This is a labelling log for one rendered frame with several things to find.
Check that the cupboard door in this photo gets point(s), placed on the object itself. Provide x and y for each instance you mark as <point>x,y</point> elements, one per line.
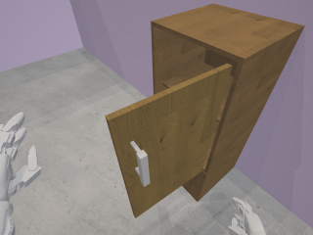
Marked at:
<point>174,127</point>

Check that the left robot forearm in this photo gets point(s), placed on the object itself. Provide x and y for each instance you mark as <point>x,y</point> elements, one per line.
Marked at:
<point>7,226</point>

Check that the right robot hand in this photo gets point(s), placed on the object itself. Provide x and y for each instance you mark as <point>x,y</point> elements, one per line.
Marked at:
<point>250,225</point>

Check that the handle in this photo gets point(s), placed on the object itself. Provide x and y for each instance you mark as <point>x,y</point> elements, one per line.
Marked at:
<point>143,164</point>

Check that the left robot hand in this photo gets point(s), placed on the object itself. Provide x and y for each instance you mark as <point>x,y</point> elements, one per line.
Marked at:
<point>10,140</point>

